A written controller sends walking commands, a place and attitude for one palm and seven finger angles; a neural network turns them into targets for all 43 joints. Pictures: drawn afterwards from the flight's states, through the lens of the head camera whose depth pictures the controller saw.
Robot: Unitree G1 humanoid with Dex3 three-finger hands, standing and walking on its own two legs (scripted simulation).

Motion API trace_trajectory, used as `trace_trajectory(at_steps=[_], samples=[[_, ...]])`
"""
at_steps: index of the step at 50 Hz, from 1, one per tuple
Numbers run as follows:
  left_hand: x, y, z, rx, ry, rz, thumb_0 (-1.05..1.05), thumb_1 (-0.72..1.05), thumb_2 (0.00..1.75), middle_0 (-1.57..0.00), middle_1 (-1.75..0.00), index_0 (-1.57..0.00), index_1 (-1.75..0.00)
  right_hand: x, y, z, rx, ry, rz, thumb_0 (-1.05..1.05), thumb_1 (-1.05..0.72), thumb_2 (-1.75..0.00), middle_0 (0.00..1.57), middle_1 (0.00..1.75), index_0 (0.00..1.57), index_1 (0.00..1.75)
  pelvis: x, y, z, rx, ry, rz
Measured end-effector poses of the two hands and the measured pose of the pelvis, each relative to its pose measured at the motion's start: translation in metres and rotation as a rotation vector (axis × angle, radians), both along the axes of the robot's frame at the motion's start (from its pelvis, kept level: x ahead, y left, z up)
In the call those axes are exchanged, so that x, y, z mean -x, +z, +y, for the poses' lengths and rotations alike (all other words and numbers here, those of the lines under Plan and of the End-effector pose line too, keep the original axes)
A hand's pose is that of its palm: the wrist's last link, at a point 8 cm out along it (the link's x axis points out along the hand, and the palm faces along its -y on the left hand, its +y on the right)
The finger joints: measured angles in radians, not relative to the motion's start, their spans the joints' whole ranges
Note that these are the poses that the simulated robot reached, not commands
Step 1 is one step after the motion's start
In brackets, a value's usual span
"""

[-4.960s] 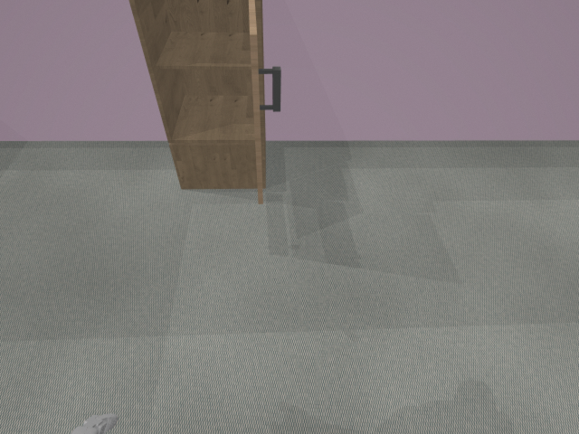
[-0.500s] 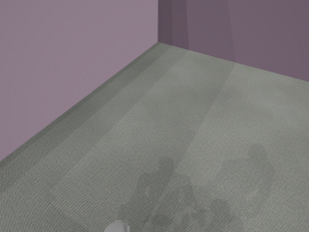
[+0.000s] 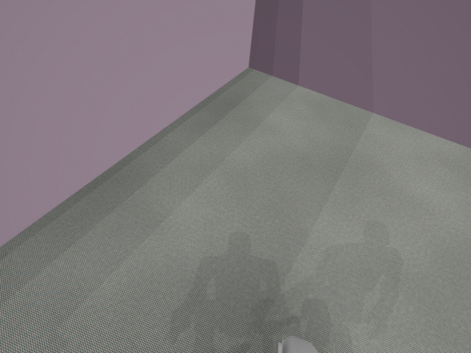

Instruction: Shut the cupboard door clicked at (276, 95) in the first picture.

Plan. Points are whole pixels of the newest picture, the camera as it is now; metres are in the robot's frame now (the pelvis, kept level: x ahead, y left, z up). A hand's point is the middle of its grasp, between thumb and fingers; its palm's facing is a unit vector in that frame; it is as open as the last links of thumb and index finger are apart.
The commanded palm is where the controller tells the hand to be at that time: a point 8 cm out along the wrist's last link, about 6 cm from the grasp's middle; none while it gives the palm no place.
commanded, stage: walk around to get in front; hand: left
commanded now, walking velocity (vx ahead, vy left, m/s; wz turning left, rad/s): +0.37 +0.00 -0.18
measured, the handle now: out of the picture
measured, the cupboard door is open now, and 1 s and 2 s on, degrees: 92 92 92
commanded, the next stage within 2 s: walk to a spot facing it in 0.46 s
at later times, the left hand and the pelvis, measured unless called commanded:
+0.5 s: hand (193, 286) +0.29 +0.11 -0.17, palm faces +0.03 -0.97 -0.23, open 7.1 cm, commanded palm none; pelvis +0.21 -0.08 -0.01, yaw -1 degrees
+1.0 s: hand (168, 258) +0.36 +0.18 -0.19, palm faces +0.27 -0.94 -0.19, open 7.4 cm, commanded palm none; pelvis +0.34 -0.02 -0.01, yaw +12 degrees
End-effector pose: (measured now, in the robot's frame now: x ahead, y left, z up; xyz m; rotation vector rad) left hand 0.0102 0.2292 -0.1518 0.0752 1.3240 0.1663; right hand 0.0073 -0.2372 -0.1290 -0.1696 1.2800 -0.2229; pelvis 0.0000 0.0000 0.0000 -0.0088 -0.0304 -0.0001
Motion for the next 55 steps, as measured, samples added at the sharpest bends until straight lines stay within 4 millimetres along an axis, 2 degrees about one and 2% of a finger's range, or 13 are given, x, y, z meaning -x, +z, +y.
trace_trajectory(at_steps=[5, 10, 14, 16, 20, 25, 29, 33, 39, 41, 44, 50, 55], samples=[[-0.085, 0.009, -0.005, -0.018, -0.057, -0.084, 0.00, 0.91, 0.90, -0.19, -0.30, -0.20, -0.29, 0.016, -0.007, 0.009, -0.055, -0.069, 0.120, -0.01, -0.93, -0.90, 0.20, 0.30, 0.20, 0.30, -0.040, 0.001, -0.008, -0.014, -0.019, 0.011], [-0.169, 0.012, -0.030, -0.031, -0.154, -0.118, 0.00, 0.91, 0.90, -0.19, -0.30, -0.20, -0.29, 0.020, -0.016, 0.014, -0.121, -0.155, 0.221, 0.00, -0.91, -0.90, 0.20, 0.30, 0.20, 0.30, -0.084, -0.005, -0.026, -0.026, -0.050, 0.021], [-0.237, 0.006, -0.061, -0.040, -0.217, -0.169, 0.01, 0.91, 0.90, -0.19, -0.30, -0.20, -0.29, 0.013, -0.028, 0.009, -0.170, -0.203, 0.314, 0.00, -0.91, -0.90, 0.20, 0.30, 0.20, 0.30, -0.126, -0.019, -0.049, -0.029, -0.064, 0.029], [-0.261, 0.002, -0.075, -0.044, -0.218, -0.209, 0.00, 0.91, 0.90, -0.19, -0.30, -0.20, -0.29, 0.000, -0.035, 0.001, -0.190, -0.204, 0.354, 0.00, -0.91, -0.90, 0.20, 0.30, 0.20, 0.30, -0.144, -0.026, -0.061, -0.023, -0.063, 0.026], [-0.271, 0.005, -0.090, -0.032, -0.162, -0.199, 0.00, 0.91, 0.90, -0.20, -0.30, -0.20, -0.29, -0.062, -0.034, -0.028, -0.169, -0.163, 0.305, 0.00, -0.91, -0.90, 0.20, 0.30, 0.20, 0.30, -0.175, -0.018, -0.074, -0.016, -0.047, 0.014], [-0.269, 0.017, -0.076, -0.088, -0.079, -0.149, -0.03, 0.96, 0.90, -0.20, -0.30, -0.21, -0.29, -0.176, -0.026, -0.062, -0.107, -0.076, 0.117, 0.00, -0.91, -0.90, 0.20, 0.30, 0.19, 0.30, -0.213, -0.006, -0.081, -0.004, -0.018, 0.022], [-0.258, 0.014, -0.072, -0.078, -0.041, -0.058, -0.02, 0.95, 0.90, -0.20, -0.30, -0.20, -0.29, -0.264, -0.017, -0.073, -0.074, -0.009, -0.013, 0.00, -0.91, -0.90, 0.20, 0.30, 0.19, 0.30, -0.244, -0.003, -0.078, 0.005, 0.012, 0.025], [-0.245, 0.003, -0.074, -0.034, 0.020, 0.031, -0.01, 0.93, 0.90, -0.20, -0.30, -0.20, -0.29, -0.342, -0.009, -0.066, -0.053, 0.085, -0.086, 0.00, -0.92, -0.90, 0.20, 0.30, 0.19, 0.30, -0.274, -0.005, -0.069, 0.018, 0.047, 0.021], [-0.236, -0.027, -0.066, 0.040, 0.133, 0.152, 0.00, 0.91, 0.90, -0.20, -0.30, -0.20, -0.29, -0.440, -0.012, -0.032, -0.011, 0.233, -0.145, 0.00, -0.91, -0.90, 0.20, 0.30, 0.19, 0.30, -0.321, -0.026, -0.040, 0.033, 0.108, 0.011], [-0.242, -0.033, -0.056, 0.046, 0.157, 0.173, 0.00, 0.91, 0.90, -0.20, -0.30, -0.20, -0.29, -0.458, -0.012, -0.021, 0.000, 0.256, -0.164, 0.00, -0.91, -0.90, 0.20, 0.30, 0.19, 0.30, -0.328, -0.029, -0.032, 0.028, 0.129, 0.011], [-0.267, -0.030, -0.038, 0.022, 0.171, 0.133, 0.01, 0.91, 0.90, -0.20, -0.30, -0.20, -0.29, -0.468, -0.008, -0.009, 0.003, 0.270, -0.158, 0.00, -0.91, -0.90, 0.20, 0.30, 0.19, 0.30, -0.335, -0.024, -0.026, 0.027, 0.144, 0.008], [-0.330, -0.009, -0.002, -0.049, 0.187, -0.044, 0.01, 0.91, 0.90, -0.20, -0.30, -0.20, -0.29, -0.469, -0.003, 0.004, -0.013, 0.285, -0.112, 0.00, -0.91, -0.90, 0.20, 0.30, 0.20, 0.30, -0.343, -0.013, -0.020, 0.027, 0.201, 0.017], [-0.364, 0.008, 0.013, -0.106, 0.202, -0.144, 0.00, 0.91, 0.90, -0.19, -0.30, -0.20, -0.29, -0.470, -0.002, -0.002, -0.022, 0.292, -0.092, 0.00, -0.92, -0.90, 0.21, 0.30, 0.20, 0.30, -0.350, -0.009, -0.024, 0.026, 0.254, 0.029]])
